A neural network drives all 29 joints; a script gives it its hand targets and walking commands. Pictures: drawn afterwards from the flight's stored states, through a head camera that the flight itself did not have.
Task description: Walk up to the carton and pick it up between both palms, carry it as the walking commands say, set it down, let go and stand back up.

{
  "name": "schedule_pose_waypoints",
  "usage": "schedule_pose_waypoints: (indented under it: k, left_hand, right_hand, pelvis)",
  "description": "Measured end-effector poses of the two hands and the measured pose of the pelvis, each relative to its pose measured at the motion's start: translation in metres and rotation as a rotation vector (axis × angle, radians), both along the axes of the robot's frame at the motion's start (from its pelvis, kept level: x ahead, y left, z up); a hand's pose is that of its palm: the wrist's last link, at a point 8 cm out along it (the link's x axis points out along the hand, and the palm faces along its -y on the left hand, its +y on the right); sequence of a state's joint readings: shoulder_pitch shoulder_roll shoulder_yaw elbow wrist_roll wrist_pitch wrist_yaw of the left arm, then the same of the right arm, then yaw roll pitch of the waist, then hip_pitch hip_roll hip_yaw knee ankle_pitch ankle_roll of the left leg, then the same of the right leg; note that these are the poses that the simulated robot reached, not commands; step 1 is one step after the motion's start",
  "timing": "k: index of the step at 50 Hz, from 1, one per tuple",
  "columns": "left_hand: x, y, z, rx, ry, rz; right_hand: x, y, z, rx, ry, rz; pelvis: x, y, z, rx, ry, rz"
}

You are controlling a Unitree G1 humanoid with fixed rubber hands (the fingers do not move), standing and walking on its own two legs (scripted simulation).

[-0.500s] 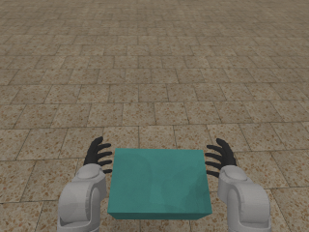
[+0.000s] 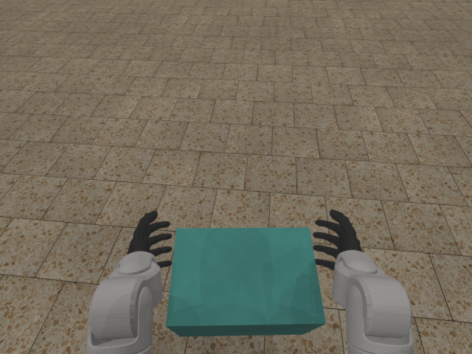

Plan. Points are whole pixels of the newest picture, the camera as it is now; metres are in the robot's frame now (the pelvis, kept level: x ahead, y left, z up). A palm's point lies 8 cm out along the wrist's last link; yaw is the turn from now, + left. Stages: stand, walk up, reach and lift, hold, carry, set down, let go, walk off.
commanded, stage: carry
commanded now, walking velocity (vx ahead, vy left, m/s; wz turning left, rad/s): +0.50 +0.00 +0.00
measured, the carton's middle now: (242, 283) +0.27 +0.01 -0.02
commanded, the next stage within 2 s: none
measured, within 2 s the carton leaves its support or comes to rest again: neither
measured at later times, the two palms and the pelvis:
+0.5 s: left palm (184, 109) +0.63 +0.15 +0.09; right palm (318, 116) +0.59 -0.15 +0.10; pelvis +0.34 +0.03 +0.01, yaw -6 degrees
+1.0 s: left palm (212, 46) +0.94 +0.12 +0.10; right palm (312, 47) +0.95 -0.19 +0.09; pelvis +0.68 -0.04 +0.01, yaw -1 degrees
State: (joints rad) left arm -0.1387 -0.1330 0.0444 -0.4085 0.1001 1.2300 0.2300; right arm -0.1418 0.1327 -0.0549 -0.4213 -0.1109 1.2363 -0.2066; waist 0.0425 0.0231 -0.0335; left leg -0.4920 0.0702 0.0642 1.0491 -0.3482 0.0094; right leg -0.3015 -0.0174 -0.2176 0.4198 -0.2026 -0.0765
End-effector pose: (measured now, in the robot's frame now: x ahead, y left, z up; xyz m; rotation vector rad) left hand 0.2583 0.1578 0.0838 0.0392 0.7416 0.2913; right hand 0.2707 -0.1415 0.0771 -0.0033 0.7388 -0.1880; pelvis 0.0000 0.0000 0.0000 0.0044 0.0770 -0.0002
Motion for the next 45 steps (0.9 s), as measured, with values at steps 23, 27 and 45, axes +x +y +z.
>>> schedule_pose_waypoints:
  k: [23,27,45]
  left_hand:
    - [0.341,-0.005,0.001,-0.047,-0.022,-0.149]
    - [0.393,-0.009,0.013,-0.049,-0.06,-0.146]
    - [0.622,-0.041,-0.005,-0.007,0.009,-0.014]
  right_hand:
    - [0.294,-0.003,0.016,-0.058,-0.02,-0.151]
    - [0.347,-0.007,0.028,-0.056,-0.057,-0.148]
    - [0.616,-0.041,-0.004,-0.003,0.007,-0.017]
  pelvis:
    - [0.319,0.032,0.003,-0.019,0.011,-0.097]
    - [0.37,0.027,0.009,-0.034,0.015,-0.09]
    - [0.619,-0.037,-0.003,-0.006,0.002,-0.003]
